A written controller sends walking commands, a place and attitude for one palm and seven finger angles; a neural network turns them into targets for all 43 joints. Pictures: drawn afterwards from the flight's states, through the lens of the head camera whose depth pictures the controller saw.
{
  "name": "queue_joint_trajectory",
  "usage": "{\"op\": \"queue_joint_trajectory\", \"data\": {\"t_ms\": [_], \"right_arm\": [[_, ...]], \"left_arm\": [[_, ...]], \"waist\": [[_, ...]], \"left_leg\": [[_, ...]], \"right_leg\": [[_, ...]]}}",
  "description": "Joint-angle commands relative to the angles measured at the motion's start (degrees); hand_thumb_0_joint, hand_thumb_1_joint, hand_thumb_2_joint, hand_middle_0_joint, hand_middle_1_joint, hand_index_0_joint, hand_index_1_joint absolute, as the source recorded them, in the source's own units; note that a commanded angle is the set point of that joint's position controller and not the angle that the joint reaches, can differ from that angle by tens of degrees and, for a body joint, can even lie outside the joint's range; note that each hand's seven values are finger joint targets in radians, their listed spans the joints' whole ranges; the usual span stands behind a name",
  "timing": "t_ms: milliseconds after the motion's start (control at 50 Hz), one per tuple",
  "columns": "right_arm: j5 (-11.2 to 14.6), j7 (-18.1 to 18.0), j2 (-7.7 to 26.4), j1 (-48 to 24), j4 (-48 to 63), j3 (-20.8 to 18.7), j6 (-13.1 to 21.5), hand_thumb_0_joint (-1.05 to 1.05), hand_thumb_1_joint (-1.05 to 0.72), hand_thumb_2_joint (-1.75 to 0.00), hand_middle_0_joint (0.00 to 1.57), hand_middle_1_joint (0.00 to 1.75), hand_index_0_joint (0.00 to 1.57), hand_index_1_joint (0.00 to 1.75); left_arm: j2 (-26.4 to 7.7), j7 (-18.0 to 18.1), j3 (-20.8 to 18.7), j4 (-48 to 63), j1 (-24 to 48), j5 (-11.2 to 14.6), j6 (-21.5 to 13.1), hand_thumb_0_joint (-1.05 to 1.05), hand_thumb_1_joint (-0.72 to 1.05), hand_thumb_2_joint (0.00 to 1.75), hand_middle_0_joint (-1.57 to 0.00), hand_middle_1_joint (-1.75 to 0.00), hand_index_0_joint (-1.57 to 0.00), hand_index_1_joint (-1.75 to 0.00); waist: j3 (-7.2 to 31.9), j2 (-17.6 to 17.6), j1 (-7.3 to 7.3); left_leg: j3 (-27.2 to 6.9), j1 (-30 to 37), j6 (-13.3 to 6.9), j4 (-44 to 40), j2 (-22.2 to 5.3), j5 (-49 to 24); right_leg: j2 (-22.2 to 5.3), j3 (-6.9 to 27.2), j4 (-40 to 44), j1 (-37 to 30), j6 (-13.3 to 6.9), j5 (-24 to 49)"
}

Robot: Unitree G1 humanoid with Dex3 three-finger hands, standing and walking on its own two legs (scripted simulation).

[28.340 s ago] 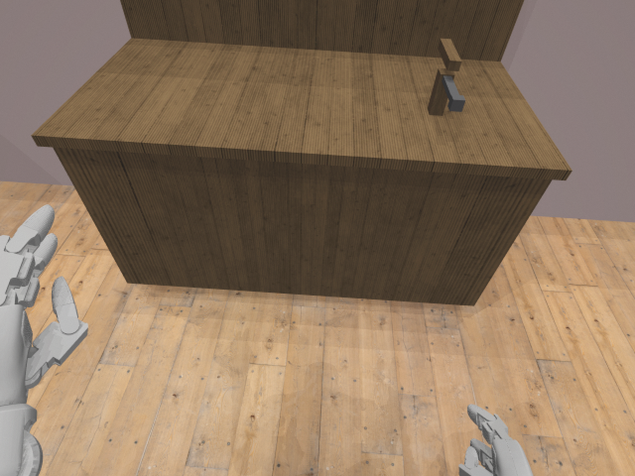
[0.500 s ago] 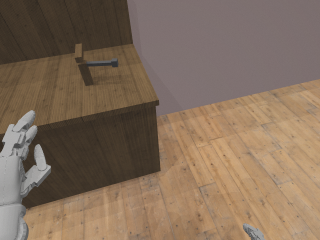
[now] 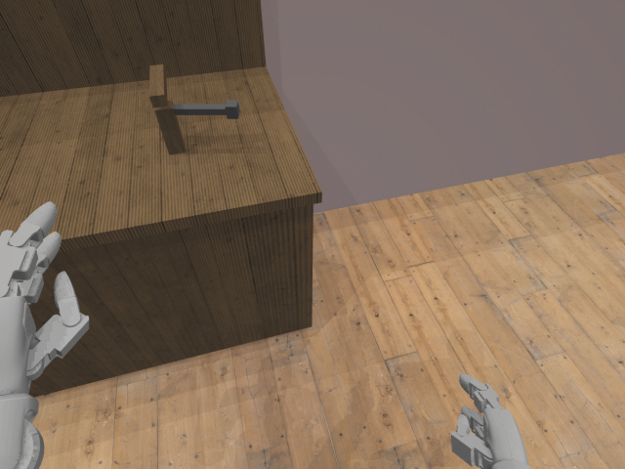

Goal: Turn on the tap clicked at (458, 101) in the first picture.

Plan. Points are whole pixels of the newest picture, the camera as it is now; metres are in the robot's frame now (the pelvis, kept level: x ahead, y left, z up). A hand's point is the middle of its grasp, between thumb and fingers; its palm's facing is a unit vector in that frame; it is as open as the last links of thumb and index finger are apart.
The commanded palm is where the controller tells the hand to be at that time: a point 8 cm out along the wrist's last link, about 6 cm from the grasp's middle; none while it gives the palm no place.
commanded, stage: stand and wait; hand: left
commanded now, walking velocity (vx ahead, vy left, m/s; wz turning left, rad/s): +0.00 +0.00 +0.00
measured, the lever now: (232, 109) +0.78 +0.24 +0.05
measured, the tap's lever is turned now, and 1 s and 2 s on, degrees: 75 75 75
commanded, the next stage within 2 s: none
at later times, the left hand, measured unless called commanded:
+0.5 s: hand (68, 314) +0.22 +0.26 +0.15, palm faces +0.39 -0.84 -0.37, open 7.4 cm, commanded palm +0.16 +0.30 +0.17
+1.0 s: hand (71, 316) +0.22 +0.26 +0.15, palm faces +0.40 -0.84 -0.37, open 7.4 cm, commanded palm +0.16 +0.29 +0.17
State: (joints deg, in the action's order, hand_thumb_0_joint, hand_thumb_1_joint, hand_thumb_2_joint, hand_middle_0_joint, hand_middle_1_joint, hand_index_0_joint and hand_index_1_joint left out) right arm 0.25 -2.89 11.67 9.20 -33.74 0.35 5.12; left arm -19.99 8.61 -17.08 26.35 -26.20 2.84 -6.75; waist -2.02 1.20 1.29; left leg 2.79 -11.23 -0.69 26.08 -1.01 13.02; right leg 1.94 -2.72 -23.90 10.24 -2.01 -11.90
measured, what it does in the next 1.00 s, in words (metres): stands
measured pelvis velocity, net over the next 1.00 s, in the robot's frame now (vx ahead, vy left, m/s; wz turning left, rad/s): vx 0.00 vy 0.02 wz -0.01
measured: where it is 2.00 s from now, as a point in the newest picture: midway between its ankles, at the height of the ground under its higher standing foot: outside the picture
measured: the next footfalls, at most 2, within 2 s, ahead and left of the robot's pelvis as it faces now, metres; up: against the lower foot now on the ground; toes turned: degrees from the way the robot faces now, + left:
none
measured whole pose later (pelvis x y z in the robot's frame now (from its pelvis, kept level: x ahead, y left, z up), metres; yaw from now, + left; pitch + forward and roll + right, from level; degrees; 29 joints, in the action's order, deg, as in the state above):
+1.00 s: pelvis +0.00 +0.02 +0.00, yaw +0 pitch -1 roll -1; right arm -0.1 -3.9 12.3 10.5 -34.5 0.2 4.0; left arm -19.4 9.2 -16.6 24.6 -26.2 2.8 -5.9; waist -0.5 2.0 1.0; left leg 3.4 -11.5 -1.8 24.3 -0.4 12.3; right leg 1.4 -2.0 -20.4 9.9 -0.8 -10.0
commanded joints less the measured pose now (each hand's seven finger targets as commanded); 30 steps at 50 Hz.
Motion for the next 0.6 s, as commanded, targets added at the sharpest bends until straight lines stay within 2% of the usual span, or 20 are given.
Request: {"op": "queue_joint_trajectory", "data": {"t_ms": [0, 100, 140, 160, 240, 300, 340, 380, 500, 540, 580], "right_arm": [[0.0, -0.9, 7.1, -4.5, 8.7, -2.9, 2.1, 0.00, -0.90, -0.90, 0.20, 0.30, 0.20, 0.30], [-0.1, -1.2, 7.1, -4.6, 8.7, -2.7, 2.1, 0.00, -0.90, -0.90, 0.20, 0.30, 0.20, 0.30], [-0.2, -1.4, 7.2, -5.1, 8.6, -2.8, 2.1, 0.00, -0.90, -0.90, 0.20, 0.30, 0.20, 0.30], [-0.2, -1.5, 7.0, -4.7, 8.6, -2.7, 2.1, 0.00, -0.90, -0.90, 0.20, 0.30, 0.20, 0.30], [-0.3, -1.5, 7.4, -4.9, 8.6, -2.9, 1.9, 0.00, -0.90, -0.90, 0.20, 0.30, 0.20, 0.30], [-0.2, -1.4, 7.3, -4.7, 8.6, -2.8, 1.8, 0.00, -0.90, -0.90, 0.20, 0.30, 0.20, 0.30], [-0.3, -1.6, 7.5, -5.0, 8.5, -2.9, 1.8, 0.00, -0.90, -0.90, 0.20, 0.30, 0.20, 0.30], [-0.3, -1.6, 7.3, -4.7, 8.6, -2.8, 1.9, 0.00, -0.90, -0.90, 0.20, 0.30, 0.20, 0.30], [-0.3, -1.6, 7.4, -4.7, 8.4, -3.0, 2.1, 0.00, -0.90, -0.90, 0.20, 0.30, 0.20, 0.30], [-0.4, -1.8, 7.5, -5.0, 8.3, -3.1, 2.1, 0.00, -0.90, -0.90, 0.20, 0.30, 0.20, 0.30], [-0.4, -1.8, 7.3, -4.7, 8.3, -3.0, 2.1, 0.00, -0.90, -0.90, 0.20, 0.30, 0.20, 0.30]], "left_arm": [[-9.0, 0.9, -6.7, 11.3, 3.4, 0.2, -3.3, 0.00, 0.90, 0.90, -0.20, -0.30, -0.20, -0.30], [-9.0, 1.1, -6.2, 12.0, 4.6, 0.1, -3.2, 0.00, 0.90, 0.90, -0.20, -0.30, -0.20, -0.30], [-9.9, 1.2, -6.8, 12.9, 5.1, 0.0, -3.3, 0.00, 0.90, 0.90, -0.20, -0.30, -0.20, -0.30], [-9.4, 1.2, -6.7, 12.0, 4.2, 0.0, -3.2, 0.00, 0.90, 0.90, -0.20, -0.30, -0.20, -0.30], [-9.8, 1.3, -7.0, 12.3, 4.2, 0.0, -3.3, 0.00, 0.90, 0.90, -0.20, -0.30, -0.20, -0.30], [-8.8, 1.2, -6.2, 11.4, 3.7, 0.0, -3.4, 0.00, 0.90, 0.90, -0.20, -0.30, -0.20, -0.30], [-9.5, 1.3, -6.8, 11.2, 4.1, -0.1, -3.5, 0.00, 0.90, 0.90, -0.20, -0.30, -0.20, -0.30], [-9.2, 1.3, -6.8, 10.7, 3.6, -0.1, -3.7, 0.00, 0.90, 0.90, -0.20, -0.30, -0.20, -0.30], [-8.7, 1.3, -6.1, 10.6, 4.3, -0.2, -3.8, 0.00, 0.90, 0.90, -0.20, -0.30, -0.20, -0.30], [-9.5, 1.4, -6.8, 10.9, 4.8, -0.2, -3.8, 0.00, 0.90, 0.90, -0.20, -0.30, -0.20, -0.30], [-9.0, 1.4, -6.4, 10.8, 4.4, -0.3, -3.8, 0.00, 0.90, 0.90, -0.20, -0.30, -0.20, -0.30]], "waist": [[8.1, 1.1, -0.73], [8.8, 2.1, -0.57], [9.2, 3.6, -0.60], [9.0, 2.3, -0.49], [8.9, 2.7, -0.57], [7.9, 2.8, -0.59], [7.2, 3.2, -0.61], [7.6, 2.2, -0.51], [7.3, 2.5, -0.63], [7.7, 2.2, -0.68], [8.2, 2.0, -0.61]], "left_leg": [[-5.2, 1.0, -0.7, -4.4, -4.0, -8.8], [-5.8, 1.3, -0.6, -5.7, -4.2, -9.6], [-5.7, 1.6, -0.5, -5.9, -4.2, -9.8], [-5.8, 1.2, -0.5, -6.0, -4.4, -10.5], [-5.8, 0.6, -0.1, -6.2, -4.1, -10.3], [-5.7, -0.3, -0.2, -7.0, -4.1, -7.4], [-6.1, -1.2, -0.1, -7.7, -4.0, -4.9], [-6.0, -1.3, -0.3, -7.9, -4.0, -4.6], [-5.6, -1.4, -0.2, -7.8, -3.7, -2.6], [-5.4, -1.1, -0.2, -7.3, -3.4, -2.9], [-5.3, -0.9, -0.2, -7.0, -3.4, -4.4]], "right_leg": [[-4.5, 7.1, 4.3, -3.1, 1.3, 10.3], [-3.8, 5.9, 3.8, -3.9, 1.5, 10.4], [-3.7, 5.8, 3.7, -3.8, 1.5, 10.5], [-3.6, 5.4, 3.5, -4.1, 1.5, 10.9], [-3.6, 5.4, 3.7, -4.3, 1.5, 10.7], [-3.2, 5.2, 4.0, -3.8, 1.6, 9.1], [-3.3, 5.2, 4.4, -3.4, 1.5, 7.6], [-3.1, 5.0, 4.1, -3.8, 1.6, 7.9], [-3.2, 5.5, 4.8, -3.1, 1.5, 7.2], [-3.4, 5.8, 5.2, -3.1, 1.4, 7.5], [-3.4, 5.7, 4.9, -3.6, 1.5, 8.4]]}}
